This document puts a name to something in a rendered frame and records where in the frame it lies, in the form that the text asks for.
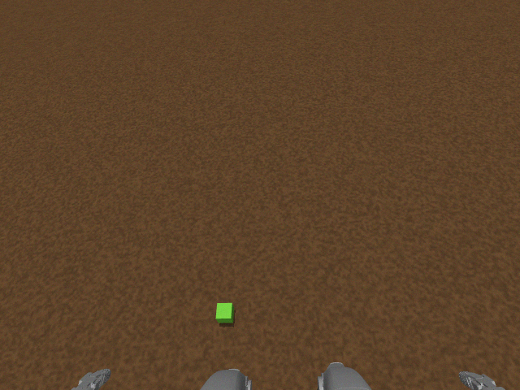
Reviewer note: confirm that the left robot hand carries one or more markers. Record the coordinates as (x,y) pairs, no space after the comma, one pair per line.
(94,381)

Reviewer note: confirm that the right robot hand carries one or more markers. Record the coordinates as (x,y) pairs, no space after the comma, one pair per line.
(478,382)

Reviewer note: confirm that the cube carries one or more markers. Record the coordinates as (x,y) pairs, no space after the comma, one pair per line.
(225,313)

